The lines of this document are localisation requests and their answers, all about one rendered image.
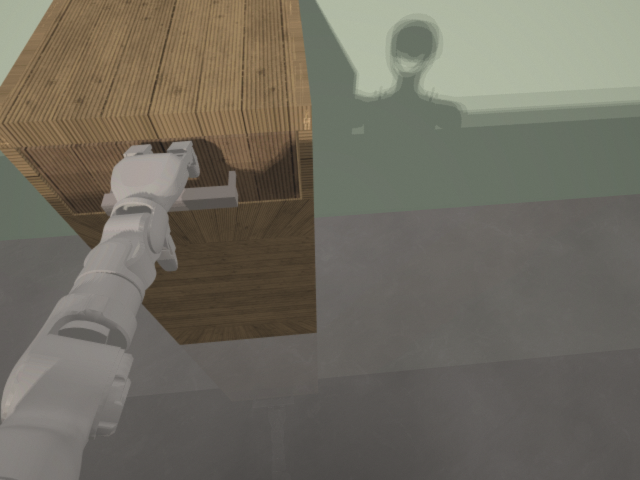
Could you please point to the left robot forearm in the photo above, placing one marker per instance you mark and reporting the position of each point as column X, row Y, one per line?
column 103, row 303

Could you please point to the left robot upper arm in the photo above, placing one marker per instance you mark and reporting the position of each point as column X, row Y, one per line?
column 71, row 391

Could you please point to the robot left hand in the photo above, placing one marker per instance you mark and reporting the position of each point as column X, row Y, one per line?
column 160, row 177

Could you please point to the cabinet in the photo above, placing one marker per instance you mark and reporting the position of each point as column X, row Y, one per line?
column 121, row 70

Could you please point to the drawer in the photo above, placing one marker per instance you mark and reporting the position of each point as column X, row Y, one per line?
column 265, row 165

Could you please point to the handle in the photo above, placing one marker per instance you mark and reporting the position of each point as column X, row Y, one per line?
column 198, row 198

